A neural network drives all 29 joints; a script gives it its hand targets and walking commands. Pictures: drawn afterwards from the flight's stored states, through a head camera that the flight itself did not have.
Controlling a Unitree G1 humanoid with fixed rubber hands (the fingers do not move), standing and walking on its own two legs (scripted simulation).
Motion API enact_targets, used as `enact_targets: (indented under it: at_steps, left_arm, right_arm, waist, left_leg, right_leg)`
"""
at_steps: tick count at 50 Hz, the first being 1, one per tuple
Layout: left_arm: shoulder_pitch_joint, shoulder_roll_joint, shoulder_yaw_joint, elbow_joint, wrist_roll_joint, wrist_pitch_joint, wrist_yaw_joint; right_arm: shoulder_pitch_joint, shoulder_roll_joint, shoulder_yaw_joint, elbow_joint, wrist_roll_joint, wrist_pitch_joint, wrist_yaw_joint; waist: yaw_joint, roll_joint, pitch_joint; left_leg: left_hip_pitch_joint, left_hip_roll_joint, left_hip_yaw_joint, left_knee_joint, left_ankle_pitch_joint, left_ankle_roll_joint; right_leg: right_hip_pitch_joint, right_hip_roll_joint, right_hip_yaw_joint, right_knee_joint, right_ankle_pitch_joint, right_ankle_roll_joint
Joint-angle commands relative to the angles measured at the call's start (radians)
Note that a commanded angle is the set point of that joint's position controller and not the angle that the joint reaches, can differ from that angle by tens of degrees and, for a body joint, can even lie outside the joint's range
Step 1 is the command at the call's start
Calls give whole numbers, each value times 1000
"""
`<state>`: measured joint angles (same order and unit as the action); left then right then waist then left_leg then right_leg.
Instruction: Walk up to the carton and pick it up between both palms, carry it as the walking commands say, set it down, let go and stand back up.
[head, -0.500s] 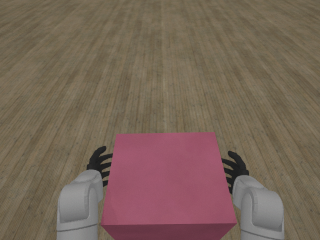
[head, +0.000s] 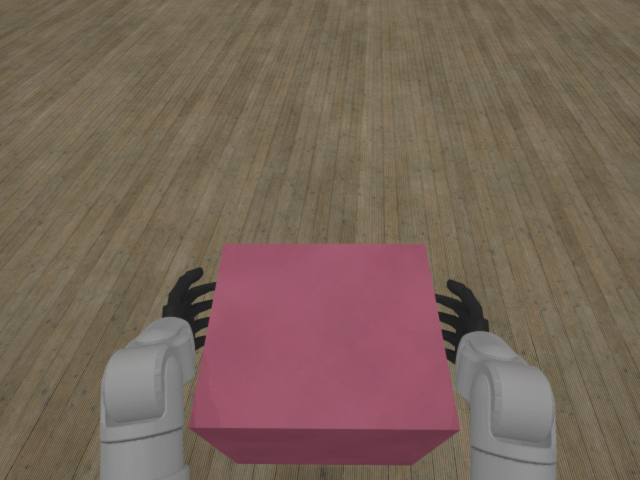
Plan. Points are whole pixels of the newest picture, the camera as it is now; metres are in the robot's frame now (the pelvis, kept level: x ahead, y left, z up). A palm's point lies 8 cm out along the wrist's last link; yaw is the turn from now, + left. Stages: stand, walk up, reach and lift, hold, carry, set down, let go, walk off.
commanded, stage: carry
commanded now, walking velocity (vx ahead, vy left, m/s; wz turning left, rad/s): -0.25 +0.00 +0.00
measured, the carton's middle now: (324, 362) +0.27 +0.03 +0.01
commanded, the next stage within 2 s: none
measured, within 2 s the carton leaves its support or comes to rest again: neither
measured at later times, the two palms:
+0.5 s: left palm out of the picture +0.05 +0.21 +0.09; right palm out of the picture +0.06 -0.12 +0.10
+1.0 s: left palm out of the picture -0.02 +0.18 +0.08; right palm out of the picture -0.05 -0.14 +0.08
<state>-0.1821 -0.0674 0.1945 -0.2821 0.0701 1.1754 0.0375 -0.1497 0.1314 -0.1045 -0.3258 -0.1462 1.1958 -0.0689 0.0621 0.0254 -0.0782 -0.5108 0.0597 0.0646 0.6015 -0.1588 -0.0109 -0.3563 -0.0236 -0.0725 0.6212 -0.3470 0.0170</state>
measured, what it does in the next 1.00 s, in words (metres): walks backwards: left foot, then right foot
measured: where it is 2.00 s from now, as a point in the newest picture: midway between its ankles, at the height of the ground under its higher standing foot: outside the picture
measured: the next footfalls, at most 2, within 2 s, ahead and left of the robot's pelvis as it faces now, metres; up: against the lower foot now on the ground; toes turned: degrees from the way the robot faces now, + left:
left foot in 0.28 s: -0.07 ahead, +0.12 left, +0.00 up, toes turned +6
right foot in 0.56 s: -0.18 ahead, -0.11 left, +0.00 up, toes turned -4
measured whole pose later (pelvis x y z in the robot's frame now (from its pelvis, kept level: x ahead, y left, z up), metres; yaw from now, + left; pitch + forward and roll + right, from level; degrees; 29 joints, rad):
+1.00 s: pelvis -0.29 +0.03 +0.00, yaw -1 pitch +0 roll -2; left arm -0.17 -0.08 0.15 -0.20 0.14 1.21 0.04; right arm -0.14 0.13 -0.16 -0.22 -0.13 1.21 -0.06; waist -0.05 0.02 -0.11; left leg -0.52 0.05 0.07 0.54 -0.06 0.04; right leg -0.40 -0.01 -0.10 0.80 -0.46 -0.03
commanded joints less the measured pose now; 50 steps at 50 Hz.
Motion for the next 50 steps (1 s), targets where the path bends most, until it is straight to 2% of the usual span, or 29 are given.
enact_targets:
  at_steps: [1, 4, 6, 10, 11, 12, 13, 14, 15, 16, 18, 19, 20, 23, 24, 25, 26, 28, 29, 30, 32, 35, 37, 39, 42, 45, 47, 48, 50]
  left_arm:
    - [-387, -939, -798, -59, -432, 3, -280]
    - [-442, -962, -795, -168, -402, -15, -260]
    - [-441, -909, -786, -232, -378, -21, -240]
    - [-341, -877, -757, -169, -319, 0, -220]
    - [-304, -868, -755, -152, -308, 3, -214]
    - [-308, -858, -759, -152, -296, 5, -209]
    - [-295, -858, -772, -148, -292, 2, -204]
    - [-326, -861, -788, -144, -302, 7, -208]
    - [-354, -865, -787, -157, -304, 6, -213]
    - [-395, -885, -788, -161, -321, 14, -225]
    - [-492, -920, -816, -142, -378, 6, -246]
    - [-471, -933, -814, -104, -381, 16, -249]
    - [-466, -939, -817, -114, -399, 11, -248]
    - [-540, -910, -822, -155, -427, 23, -253]
    - [-510, -913, -826, -118, -433, 32, -260]
    - [-461, -869, -813, -81, -422, 38, -265]
    - [-447, -882, -812, -60, -425, 46, -272]
    - [-491, -887, -817, -33, -437, 42, -276]
    - [-495, -894, -817, -28, -441, 41, -280]
    - [-450, -914, -789, -2, -404, 21, -280]
    - [-485, -961, -793, -20, -408, 14, -279]
    - [-527, -966, -768, -23, -399, 4, -271]
    - [-519, -916, -699, 9, -322, -18, -258]
    - [-508, -929, -761, -76, -351, -9, -245]
    - [-513, -923, -784, -83, -351, 20, -227]
    - [-535, -900, -758, -39, -336, 39, -224]
    - [-496, -927, -745, -47, -332, 21, -222]
    - [-478, -938, -751, -32, -337, 19, -218]
    - [-480, -987, -770, -58, -369, 6, -222]
  right_arm:
    - [-444, 846, 679, -157, 397, -42, 226]
    - [-579, 878, 729, -187, 470, -48, 258]
    - [-580, 860, 767, -224, 511, -48, 268]
    - [-563, 819, 759, -211, 523, -23, 269]
    - [-537, 803, 759, -201, 531, -15, 278]
    - [-536, 783, 754, -191, 525, -22, 284]
    - [-493, 789, 749, -168, 512, -19, 288]
    - [-503, 789, 736, -159, 507, -21, 287]
    - [-472, 806, 726, -127, 489, -21, 294]
    - [-474, 834, 720, -108, 465, -20, 294]
    - [-544, 825, 710, -128, 474, -18, 290]
    - [-596, 816, 706, -158, 473, -19, 282]
    - [-595, 820, 714, -174, 474, -25, 272]
    - [-529, 802, 669, -118, 422, -15, 259]
    - [-499, 797, 655, -102, 410, -13, 256]
    - [-421, 767, 634, -35, 378, -6, 248]
    - [-408, 756, 621, -39, 356, -7, 245]
    - [-419, 775, 618, -6, 349, -10, 240]
    - [-467, 793, 634, -29, 364, -19, 240]
    - [-481, 788, 648, -68, 366, -26, 242]
    - [-601, 842, 702, -138, 415, -26, 250]
    - [-716, 845, 719, -185, 459, -37, 256]
    - [-688, 844, 663, -48, 429, -42, 273]
    - [-681, 847, 711, -129, 466, -32, 275]
    - [-635, 839, 683, -82, 494, -12, 287]
    - [-597, 825, 643, 7, 485, 8, 294]
    - [-649, 855, 669, -51, 493, 4, 294]
    - [-617, 844, 653, -40, 486, 1, 296]
    - [-670, 864, 688, -119, 490, -7, 293]
  waist:
    - [-53, -300, -397]
    - [-52, -156, -325]
    - [-58, -197, -303]
    - [-53, -216, -361]
    - [-61, -166, -379]
    - [-61, -114, -406]
    - [-61, 4, -398]
    - [-62, 238, -369]
    - [-55, 249, -275]
    - [-78, 189, -258]
    - [-82, 75, -189]
    - [-68, 107, -179]
    - [-63, 68, -234]
    - [-62, 108, -218]
    - [-55, 167, -240]
    - [-48, 97, -239]
    - [-48, 150, -245]
    - [-63, 85, -292]
    - [-68, -44, -293]
    - [-79, -142, -248]
    - [-69, -152, -172]
    - [-69, -156, -213]
    - [-67, -196, -214]
    - [-73, -192, -185]
    - [-85, 13, -201]
    - [-69, 339, -192]
    - [-39, 275, -220]
    - [-43, 295, -260]
    - [-28, 143, -315]
  left_leg:
    - [-130, -36, -36, 454, -417, -7]
    - [-65, -33, -12, 514, -325, -19]
    - [-47, -35, 1, 413, -306, -18]
    - [108, -76, 48, 78, -284, -10]
    - [195, -76, 51, -37, -219, 3]
    - [293, -46, -1, -205, -176, 24]
    - [374, 46, -128, -303, -166, 33]
    - [423, 276, -409, -338, -65, 84]
    - [347, 335, -391, -318, 43, 133]
    - [125, 323, -314, -336, -160, 196]
    - [58, 252, -263, -386, -355, 137]
    - [54, 208, -179, -373, -333, 109]
    - [135, 196, -156, -336, -280, 92]
    - [159, 207, -170, -339, -359, 87]
    - [165, 188, -161, -319, -366, 91]
    - [153, 193, -146, -327, -442, 64]
    - [217, 167, -145, -310, -412, 51]
    - [223, 124, -145, -227, -238, 27]
    - [189, 90, -102, -125, -168, 1]
    - [217, 31, 6, -114, -78, -25]
    - [356, 18, 18, -3, -81, 5]
    - [316, 2, 20, 16, -95, 15]
    - [317, -31, 40, 64, -137, 21]
    - [306, -39, 42, 98, -199, 25]
    - [275, -15, -29, 18, -300, 51]
    - [-116, 209, -368, -540, -732, 52]
    - [-50, 135, -208, -498, -573, 4]
    - [14, 113, -162, -485, -509, -22]
    - [152, 61, -47, -397, -392, -76]
  right_leg:
    - [347, -412, 292, -113, 1072, -224]
    - [177, -287, 195, -148, 785, -189]
    - [159, -270, 194, -172, 602, -177]
    - [188, -241, 187, -243, 246, -161]
    - [150, -234, 189, -227, 193, -150]
    - [114, -208, 169, -203, 68, -111]
    - [36, -151, 123, -111, 37, -71]
    - [-126, -65, 44, 34, -39, -9]
    - [-170, -35, 15, 138, -147, 13]
    - [-65, -60, 57, 265, -131, 2]
    - [-109, -14, 34, 424, -56, -8]
    - [-91, -20, 34, 442, -57, 3]
    - [-120, -29, 42, 347, -51, -2]
    - [-42, -4, 0, 115, -116, 19]
    - [6, 4, -14, 1, -82, 16]
    - [81, 20, -43, -119, -50, 1]
    - [99, -7, -4, -250, -37, -5]
    - [119, -90, 131, -251, -111, -22]
    - [120, -188, 256, -295, -121, -43]
    - [-27, -201, 239, -323, -193, -61]
    - [-243, -173, 171, -357, -260, -55]
    - [-203, -152, 127, -320, -291, -59]
    - [-214, -151, 122, -327, -365, -71]
    - [-255, -137, 80, -294, -391, -68]
    - [-263, -111, 32, -123, -376, -65]
    - [83, 74, -62, 340, -146, -26]
    - [147, 71, -61, 203, -136, -58]
    - [133, 85, -93, 155, -144, -61]
    - [202, 120, -151, -139, -148, -73]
